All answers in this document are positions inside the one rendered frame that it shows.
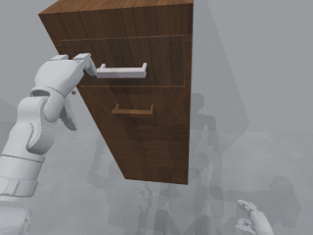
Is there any right robot hand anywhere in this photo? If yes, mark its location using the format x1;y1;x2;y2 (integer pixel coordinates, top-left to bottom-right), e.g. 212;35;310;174
235;200;274;235

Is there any cabinet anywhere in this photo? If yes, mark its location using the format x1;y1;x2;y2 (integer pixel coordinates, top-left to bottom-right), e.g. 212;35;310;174
38;0;194;185

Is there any robot left forearm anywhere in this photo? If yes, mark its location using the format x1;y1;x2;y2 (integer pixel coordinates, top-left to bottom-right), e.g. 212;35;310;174
0;86;66;202

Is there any handle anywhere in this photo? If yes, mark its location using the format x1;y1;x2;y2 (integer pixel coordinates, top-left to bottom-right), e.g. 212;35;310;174
96;63;147;78
112;109;154;118

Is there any left robot upper arm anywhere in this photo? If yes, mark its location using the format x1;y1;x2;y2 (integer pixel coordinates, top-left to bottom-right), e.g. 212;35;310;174
0;205;32;235

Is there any left robot hand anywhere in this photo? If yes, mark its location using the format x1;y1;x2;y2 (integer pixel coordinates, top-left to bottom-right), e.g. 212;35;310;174
34;53;97;131

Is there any drawer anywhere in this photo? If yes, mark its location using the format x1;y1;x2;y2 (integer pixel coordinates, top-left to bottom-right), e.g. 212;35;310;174
60;34;185;86

